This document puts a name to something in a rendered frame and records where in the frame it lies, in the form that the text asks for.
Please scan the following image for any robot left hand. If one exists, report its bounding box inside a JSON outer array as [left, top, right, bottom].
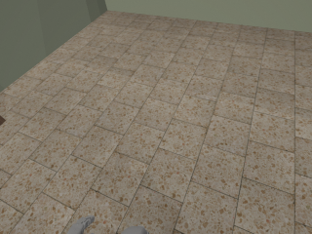
[[67, 215, 95, 234]]

